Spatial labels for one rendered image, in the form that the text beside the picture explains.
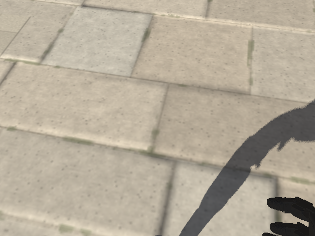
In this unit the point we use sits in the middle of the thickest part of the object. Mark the right robot hand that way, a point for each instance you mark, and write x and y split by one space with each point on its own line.
298 208

